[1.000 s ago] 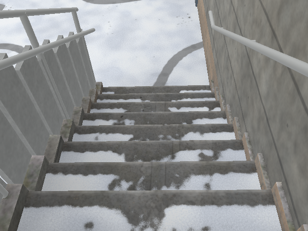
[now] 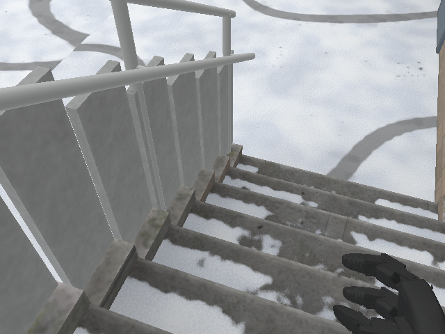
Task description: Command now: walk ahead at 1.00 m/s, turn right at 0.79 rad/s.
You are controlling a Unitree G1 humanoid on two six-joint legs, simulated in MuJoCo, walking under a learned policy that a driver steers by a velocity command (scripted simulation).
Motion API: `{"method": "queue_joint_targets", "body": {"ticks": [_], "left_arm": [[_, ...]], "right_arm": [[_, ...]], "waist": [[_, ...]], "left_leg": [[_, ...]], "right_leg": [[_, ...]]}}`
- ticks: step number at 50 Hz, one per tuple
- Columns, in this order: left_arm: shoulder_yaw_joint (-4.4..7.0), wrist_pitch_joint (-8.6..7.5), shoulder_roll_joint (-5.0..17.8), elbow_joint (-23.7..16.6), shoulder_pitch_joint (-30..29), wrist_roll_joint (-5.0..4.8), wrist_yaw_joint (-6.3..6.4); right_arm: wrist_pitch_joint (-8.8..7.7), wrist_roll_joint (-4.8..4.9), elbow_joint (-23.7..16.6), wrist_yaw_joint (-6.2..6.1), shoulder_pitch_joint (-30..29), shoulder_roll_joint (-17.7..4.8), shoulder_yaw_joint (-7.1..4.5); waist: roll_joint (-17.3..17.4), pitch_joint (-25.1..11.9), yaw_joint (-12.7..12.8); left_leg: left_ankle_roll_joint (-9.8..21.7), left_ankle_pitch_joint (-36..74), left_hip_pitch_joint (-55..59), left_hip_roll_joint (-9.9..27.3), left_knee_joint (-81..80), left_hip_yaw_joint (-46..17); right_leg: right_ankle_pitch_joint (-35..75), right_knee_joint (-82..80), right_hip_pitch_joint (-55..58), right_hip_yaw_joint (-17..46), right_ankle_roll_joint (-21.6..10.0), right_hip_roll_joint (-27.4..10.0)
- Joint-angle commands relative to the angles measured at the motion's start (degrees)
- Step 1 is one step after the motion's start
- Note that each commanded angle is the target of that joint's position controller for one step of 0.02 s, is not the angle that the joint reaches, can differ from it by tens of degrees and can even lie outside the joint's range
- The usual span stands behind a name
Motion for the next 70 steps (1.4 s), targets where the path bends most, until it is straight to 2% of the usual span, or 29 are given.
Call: {"method": "queue_joint_targets", "body": {"ticks": [1,5,13,16,17,18,19,22,23,25,30,34,35,36,37,39,41,43,46,50,52,54,56,58,59,61,64,68,70], "left_arm": [[2.51,-1.41,6.97,-9.38,-4.46,-0.21,0.65],[2.71,1.35,4.89,-12.91,-11.22,0.58,0.98],[2.66,-0.41,7.44,-18.40,-20.54,1.22,-5.54],[7.93,2.76,20.49,-7.54,14.32,3.21,-2.48],[5.98,3.49,16.10,-6.59,21.06,4.20,-2.51],[3.83,2.85,12.35,-4.04,19.03,3.60,-2.82],[1.37,-0.28,14.86,-7.32,9.11,2.70,-2.57],[2.73,-1.62,14.35,-14.18,-10.06,1.07,-3.17],[3.72,-1.98,20.12,-16.73,-22.64,2.60,-1.36],[2.83,-3.04,15.22,-14.08,-21.35,4.00,1.51],[1.16,-4.20,11.01,-6.49,-11.27,0.79,3.01],[2.01,-3.52,13.41,-9.60,-26.08,4.06,0.70],[2.00,-4.79,11.25,-10.86,-32.13,2.60,0.10],[0.26,-5.60,2.54,-15.36,-28.45,4.45,-0.57],[-1.69,-6.16,-0.19,-19.55,-22.15,2.77,-1.18],[-2.08,-6.98,2.03,-20.62,-24.22,-0.70,-1.66],[0.23,-4.44,9.50,-22.10,-32.27,-0.13,0.67],[0.10,-3.90,6.74,-22.08,-30.71,5.81,1.08],[0.61,-5.34,10.62,-23.27,-35.18,5.36,-0.59],[0.64,-5.07,4.54,-29.30,-41.83,1.75,-2.29],[3.90,-5.73,11.57,-22.87,-20.02,2.33,-2.70],[4.92,-6.03,10.69,-14.88,5.58,1.54,-1.89],[2.43,-6.03,12.22,-15.40,-2.38,3.98,-3.11],[2.19,-5.40,8.49,-14.53,-5.63,2.06,-4.17],[3.39,-5.50,13.62,-12.38,-8.32,2.04,-4.28],[0.38,-7.10,4.79,-10.71,-15.13,1.54,-3.13],[1.38,-6.35,12.47,-3.54,-12.93,4.25,-0.80],[0.15,-6.51,10.09,-3.16,-6.76,1.46,1.07],[0.04,-4.99,11.01,-2.32,-3.48,0.52,0.65]], "right_arm": [[1.78,-0.12,8.21,0.52,26.55,-6.72,-3.50],[-0.58,2.00,12.98,-0.36,12.56,-2.42,-1.84],[0.40,0.79,18.41,-7.08,15.38,-10.91,-2.45],[0.26,0.79,14.46,-4.23,2.87,-16.10,-3.50],[0.34,4.29,15.98,-4.15,3.04,-16.27,-3.95],[0.81,0.76,15.53,-4.88,2.11,-8.88,-2.00],[-0.72,-1.45,6.84,-4.79,11.60,-2.98,-0.39],[-1.00,0.25,7.88,-3.78,17.08,-9.28,-2.72],[0.08,2.07,4.26,-3.68,15.21,-7.88,-1.38],[1.74,0.82,8.07,-4.90,16.10,-9.65,-2.52],[3.05,0.22,3.08,-2.49,3.73,-4.40,-1.13],[3.65,0.97,16.77,-1.20,45.31,-13.42,-5.55],[3.58,0.17,23.58,-0.15,60.02,-5.57,-2.82],[3.81,-0.42,26.37,0.61,58.92,-1.69,-0.37],[4.08,-0.16,22.58,-0.35,48.72,-0.46,0.76],[4.42,-1.00,19.19,-0.55,35.35,-10.62,-2.93],[1.61,-0.56,11.94,-3.73,16.70,-6.94,-0.58],[2.20,0.92,13.79,-6.17,20.06,-8.58,-1.59],[1.74,5.12,16.60,-7.55,28.18,-5.93,-2.03],[5.83,3.46,19.99,-7.65,33.40,-4.50,-2.76],[6.55,2.51,16.06,-7.16,21.74,-5.23,-2.57],[6.29,2.81,14.70,-5.25,16.83,-4.62,-2.47],[4.59,4.51,10.90,-4.55,33.27,1.18,-0.16],[6.07,3.25,9.19,-5.16,24.94,-4.74,-1.57],[6.65,3.56,6.46,-5.09,22.36,-4.23,-1.14],[8.33,4.31,5.54,-4.41,15.46,-4.75,-1.27],[6.47,1.25,7.90,-3.99,18.22,-2.49,-1.30],[2.72,-1.70,2.50,-0.95,-0.69,-7.87,-0.57],[2.40,0.73,1.21,0.64,-5.93,-6.67,-0.15]], "waist": [[9.36,-6.09,-11.19],[-0.34,8.25,-3.54],[2.06,4.09,-3.16],[-0.93,-4.41,14.43],[-12.81,2.30,19.66],[-22.23,13.59,16.90],[-31.99,11.03,-2.07],[13.85,0.11,-11.78],[1.79,5.31,-17.52],[8.89,4.47,-14.82],[-5.37,0.99,-4.00],[0.09,-3.47,-23.02],[9.75,-0.91,-29.90],[27.44,4.29,-20.20],[26.23,2.03,-11.01],[-3.17,1.69,-5.89],[-15.88,12.94,1.45],[-7.08,5.84,-0.49],[-6.55,6.21,-5.93],[5.46,3.05,-12.97],[8.88,-3.18,-0.70],[-4.38,-6.56,11.45],[-34.80,-9.41,-3.45],[-7.41,-3.64,-3.99],[-4.72,-0.44,-6.53],[4.12,11.11,-9.72],[-4.27,8.99,-10.93],[1.92,10.43,-5.48],[-2.47,8.93,-1.58]], "left_leg": [[9.33,50.31,37.02,18.27,9.46,-13.31],[9.86,21.32,-2.22,18.44,-2.71,-9.83],[0.05,9.01,-11.02,7.90,13.10,13.44],[-1.99,50.10,-22.32,8.98,55.58,14.42],[-5.05,20.09,-25.48,2.51,88.89,13.93],[-2.61,-28.77,-35.54,-3.44,108.22,13.84],[-1.91,-34.44,-49.30,-3.10,100.33,1.86],[3.29,-9.33,-43.77,3.43,70.59,-2.72],[-0.39,-4.57,-35.59,5.49,47.00,-3.69],[-5.14,12.62,-13.74,3.65,41.90,-0.01],[0.03,42.22,-3.29,0.65,8.62,2.48],[6.03,30.75,22.97,-3.72,8.82,11.46],[13.74,31.68,29.45,3.99,-2.61,0.89],[15.03,42.99,36.02,1.89,12.92,-8.23],[18.69,44.00,35.62,3.49,10.94,-20.61],[27.06,-12.24,19.30,18.60,-5.69,-49.45],[20.06,-10.91,-20.47,8.61,-5.72,-40.72],[20.44,3.99,-27.40,1.40,-1.29,-31.26],[14.56,-6.44,-18.42,-8.12,13.32,-18.53],[13.06,-6.44,-5.68,-9.01,18.87,-24.43],[10.63,8.89,-5.68,-11.53,36.86,-23.82],[5.61,-5.73,-22.69,-16.25,75.65,-16.99],[6.04,-35.45,-52.74,-12.18,101.96,-16.91],[5.56,-19.29,-54.10,-3.82,92.74,-7.94],[4.81,-15.81,-52.78,-0.32,90.78,-7.20],[5.00,-2.48,-49.07,4.44,69.32,-13.29],[3.31,14.61,-29.82,2.30,50.62,-10.07],[5.81,43.18,-30.99,4.28,12.29,-1.41],[3.70,43.51,-11.43,0.73,7.22,2.12]], "right_leg": [[7.30,9.15,-44.08,-3.27,1.82,-7.14],[30.13,-17.84,-35.80,-3.34,1.92,-17.31],[75.99,-53.70,-2.89,-17.35,1.06,-6.70],[59.67,-40.23,33.22,-27.60,-4.73,-0.23],[59.26,-68.04,30.16,-19.64,-12.98,-9.80],[62.49,-77.18,24.88,-15.66,-13.75,-11.37],[95.30,-56.61,29.14,-1.57,-13.38,-11.12],[53.61,-60.83,9.70,11.14,-13.51,-13.72],[48.51,-68.94,-14.87,22.58,-17.76,-21.91],[47.89,-60.40,-30.37,15.89,-16.62,-16.76],[30.11,-47.33,-17.25,-3.93,-6.94,-6.94],[78.65,-5.34,-15.06,-10.51,-1.82,-9.28],[43.19,33.50,-28.42,-16.52,1.99,-3.75],[-7.02,43.02,-51.95,-14.98,2.29,2.09],[-6.39,34.95,-58.88,-9.80,2.05,-0.18],[7.35,14.67,-59.93,-6.23,0.27,-8.04],[31.69,-21.96,-38.23,-3.86,4.23,-12.29],[42.86,-30.80,-17.74,-7.17,8.23,-10.21],[73.37,-58.73,-16.46,-7.38,4.40,-9.14],[64.78,-73.19,-6.33,-5.47,4.93,-5.57],[68.68,-64.68,11.15,-3.73,5.06,-7.89],[65.54,-75.04,39.82,-2.57,3.00,-15.84],[109.50,-48.96,49.62,8.30,-2.12,-28.61],[77.49,-59.56,32.10,8.16,-5.80,-28.86],[50.64,-66.06,18.75,21.44,-12.53,-34.77],[41.12,-67.45,-2.32,11.59,-4.33,-26.88],[44.78,-68.38,-16.39,6.45,-6.67,-21.26],[28.34,-61.69,-6.81,-0.25,-6.03,-12.36],[23.34,-61.02,-14.42,-2.64,-6.00,-11.13]]}}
